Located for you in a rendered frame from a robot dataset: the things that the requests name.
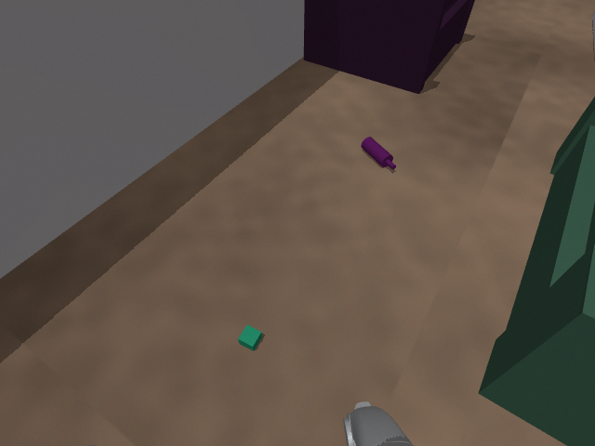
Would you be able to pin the armchair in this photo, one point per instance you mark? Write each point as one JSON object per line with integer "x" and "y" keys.
{"x": 394, "y": 42}

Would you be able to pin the sofa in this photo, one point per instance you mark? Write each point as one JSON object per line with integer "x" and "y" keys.
{"x": 542, "y": 368}

